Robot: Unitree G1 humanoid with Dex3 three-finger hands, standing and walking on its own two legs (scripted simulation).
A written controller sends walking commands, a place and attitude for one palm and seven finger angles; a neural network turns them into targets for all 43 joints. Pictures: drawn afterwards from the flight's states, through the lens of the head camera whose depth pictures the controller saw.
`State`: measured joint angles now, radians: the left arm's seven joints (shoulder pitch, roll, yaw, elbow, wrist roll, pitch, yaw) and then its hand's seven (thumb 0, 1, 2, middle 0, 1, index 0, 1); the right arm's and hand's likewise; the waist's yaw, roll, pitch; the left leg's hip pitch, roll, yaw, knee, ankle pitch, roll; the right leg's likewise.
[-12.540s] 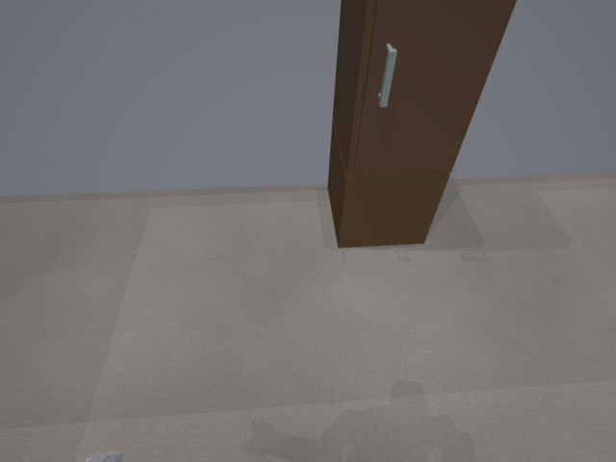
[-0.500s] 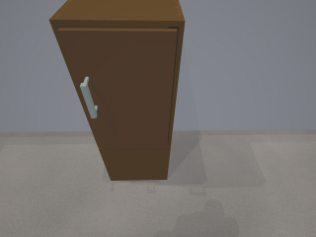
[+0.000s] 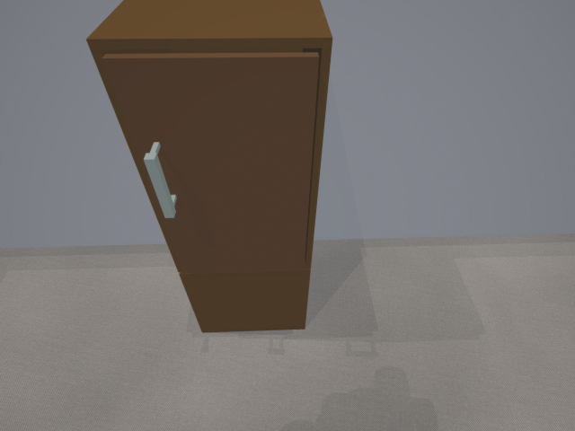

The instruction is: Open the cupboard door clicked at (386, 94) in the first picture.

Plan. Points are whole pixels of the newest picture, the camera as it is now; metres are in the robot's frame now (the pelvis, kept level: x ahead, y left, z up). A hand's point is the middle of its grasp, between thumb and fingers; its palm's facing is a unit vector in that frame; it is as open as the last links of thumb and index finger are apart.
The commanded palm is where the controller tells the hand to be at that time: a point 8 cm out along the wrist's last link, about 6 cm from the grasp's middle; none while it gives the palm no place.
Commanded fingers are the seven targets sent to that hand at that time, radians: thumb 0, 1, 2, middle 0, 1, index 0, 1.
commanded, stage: come to a stop and stand still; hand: left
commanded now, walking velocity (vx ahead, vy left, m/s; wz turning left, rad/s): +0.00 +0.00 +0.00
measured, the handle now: (163, 181) +0.55 +0.28 +0.02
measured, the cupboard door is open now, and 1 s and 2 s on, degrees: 0 0 0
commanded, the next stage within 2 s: look again from close up in 0.72 s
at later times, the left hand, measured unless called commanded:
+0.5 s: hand out of the picture -0.01 +0.16 -0.17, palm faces +0.04 -0.98 -0.19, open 7.4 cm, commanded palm none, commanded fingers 0.00 0.90 0.90 -0.20 -0.30 -0.20 -0.30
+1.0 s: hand out of the picture -0.02 +0.14 -0.17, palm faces +0.06 -0.99 -0.16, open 7.4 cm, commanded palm none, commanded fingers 0.00 0.90 0.90 -0.20 -0.30 -0.20 -0.30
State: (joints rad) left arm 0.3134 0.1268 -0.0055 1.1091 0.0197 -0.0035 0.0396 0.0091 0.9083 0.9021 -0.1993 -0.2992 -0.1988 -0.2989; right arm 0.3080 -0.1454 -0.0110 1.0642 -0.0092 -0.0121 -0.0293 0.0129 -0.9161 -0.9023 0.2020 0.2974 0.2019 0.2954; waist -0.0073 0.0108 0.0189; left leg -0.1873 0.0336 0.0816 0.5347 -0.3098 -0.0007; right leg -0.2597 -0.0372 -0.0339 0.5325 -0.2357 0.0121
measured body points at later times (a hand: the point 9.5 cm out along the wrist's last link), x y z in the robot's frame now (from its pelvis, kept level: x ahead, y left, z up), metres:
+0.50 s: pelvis -0.01 +0.00 +0.01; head -0.01 -0.01 +0.46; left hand -0.01 +0.22 -0.15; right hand -0.02 -0.22 -0.16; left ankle -0.01 +0.12 -0.73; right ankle +0.03 -0.13 -0.73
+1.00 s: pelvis +0.00 -0.01 +0.01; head +0.00 -0.01 +0.46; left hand -0.02 +0.20 -0.16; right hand -0.02 -0.21 -0.16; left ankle -0.01 +0.12 -0.73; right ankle +0.03 -0.13 -0.73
